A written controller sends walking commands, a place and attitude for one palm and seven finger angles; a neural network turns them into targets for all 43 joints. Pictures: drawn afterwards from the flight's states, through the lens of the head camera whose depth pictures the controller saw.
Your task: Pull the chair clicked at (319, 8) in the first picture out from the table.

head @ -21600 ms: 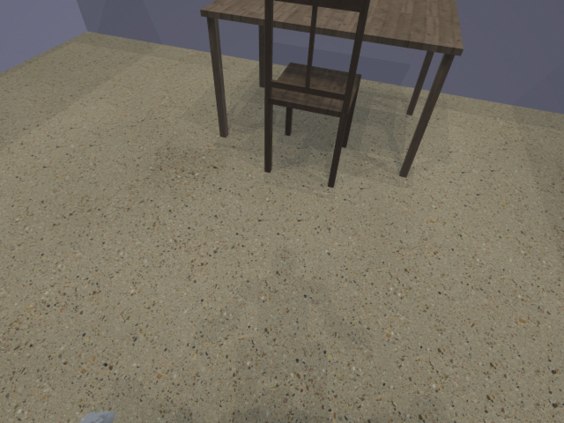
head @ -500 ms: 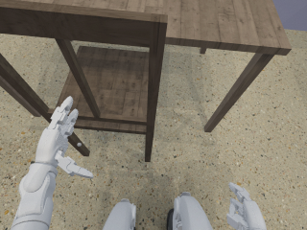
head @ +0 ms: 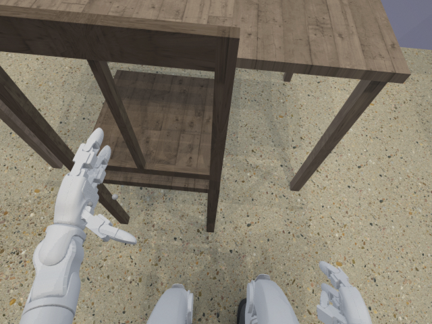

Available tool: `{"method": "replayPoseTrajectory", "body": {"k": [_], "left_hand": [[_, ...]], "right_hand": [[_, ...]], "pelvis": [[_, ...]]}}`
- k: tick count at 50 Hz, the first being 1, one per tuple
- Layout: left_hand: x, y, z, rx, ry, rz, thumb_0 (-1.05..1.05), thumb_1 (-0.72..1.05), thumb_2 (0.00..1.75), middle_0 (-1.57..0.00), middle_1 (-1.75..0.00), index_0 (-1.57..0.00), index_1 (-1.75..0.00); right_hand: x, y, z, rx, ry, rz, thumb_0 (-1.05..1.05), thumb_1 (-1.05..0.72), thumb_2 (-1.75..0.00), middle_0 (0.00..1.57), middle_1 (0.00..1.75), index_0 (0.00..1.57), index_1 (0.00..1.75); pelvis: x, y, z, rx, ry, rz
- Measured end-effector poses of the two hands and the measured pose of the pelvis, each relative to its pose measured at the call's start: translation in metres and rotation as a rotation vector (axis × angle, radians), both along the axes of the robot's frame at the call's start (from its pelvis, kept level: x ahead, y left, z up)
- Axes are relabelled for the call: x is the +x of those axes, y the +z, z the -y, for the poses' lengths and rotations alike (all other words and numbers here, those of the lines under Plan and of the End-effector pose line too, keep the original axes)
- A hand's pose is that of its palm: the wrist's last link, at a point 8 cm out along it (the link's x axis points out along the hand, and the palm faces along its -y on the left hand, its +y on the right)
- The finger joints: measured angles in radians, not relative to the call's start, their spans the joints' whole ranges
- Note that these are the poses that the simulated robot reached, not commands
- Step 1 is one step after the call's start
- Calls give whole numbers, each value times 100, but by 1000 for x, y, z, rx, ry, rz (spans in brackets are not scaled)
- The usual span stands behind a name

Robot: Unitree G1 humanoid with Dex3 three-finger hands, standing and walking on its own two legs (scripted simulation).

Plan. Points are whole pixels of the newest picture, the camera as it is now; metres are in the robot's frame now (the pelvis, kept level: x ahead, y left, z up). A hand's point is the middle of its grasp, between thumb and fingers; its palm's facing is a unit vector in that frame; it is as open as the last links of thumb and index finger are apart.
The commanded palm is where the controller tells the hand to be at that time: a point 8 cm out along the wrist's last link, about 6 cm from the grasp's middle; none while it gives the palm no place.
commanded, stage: push the fingers through the gap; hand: left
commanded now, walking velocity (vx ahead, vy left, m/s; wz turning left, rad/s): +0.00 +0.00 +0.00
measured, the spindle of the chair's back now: (124, 125) +0.47 +0.20 +0.04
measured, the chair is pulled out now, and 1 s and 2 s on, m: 0.00 0.00 0.00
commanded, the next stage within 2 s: hook a spindle and tug to test in 1.54 s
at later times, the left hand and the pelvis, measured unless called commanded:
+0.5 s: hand (122, 175) +0.37 +0.19 +0.02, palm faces -0.08 -1.00 -0.05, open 16.9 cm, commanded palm +0.36 +0.24 +0.02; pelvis +0.00 +0.00 +0.00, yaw +0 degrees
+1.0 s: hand (132, 155) +0.42 +0.18 +0.01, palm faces -0.08 -1.00 -0.05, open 16.9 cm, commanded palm +0.40 +0.22 +0.02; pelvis +0.00 +0.00 +0.00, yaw -1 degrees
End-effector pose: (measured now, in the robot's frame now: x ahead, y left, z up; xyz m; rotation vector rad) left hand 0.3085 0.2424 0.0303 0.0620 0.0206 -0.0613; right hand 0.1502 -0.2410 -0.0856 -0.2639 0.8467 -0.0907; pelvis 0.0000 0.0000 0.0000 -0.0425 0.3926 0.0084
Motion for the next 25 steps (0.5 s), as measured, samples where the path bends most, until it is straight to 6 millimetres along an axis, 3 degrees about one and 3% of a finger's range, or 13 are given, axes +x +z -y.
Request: {"method": "replayPoseTrajectory", "body": {"k": [6,11,19,25], "left_hand": [[6,-15,4,-9,-16,-70,-1,-50,30,-6,-8,-6,-8],[21,-7,14,-9,-39,-5,-1,-50,30,-6,-8,-6,-8],[39,-13,-2,2,9,-46,-1,-50,30,-6,-9,-6,-9],[44,-6,1,-9,-18,-23,-1,-50,30,-6,-8,-6,-9]], "right_hand": [[-2,-4,2,-6,-2,-14,1,-91,-90,20,30,21,30],[-7,-5,6,-24,-12,-33,1,-91,-90,20,30,21,30],[-21,-8,13,-26,-40,-82,1,-91,-90,20,30,21,30],[-30,-8,14,-29,-50,-111,1,-91,-90,20,30,20,30]], "pelvis": [[-1,-1,0,-1,3,-5],[-1,-2,2,0,1,-9],[-1,-3,4,1,-5,-17],[0,1,3,0,-5,-20]]}}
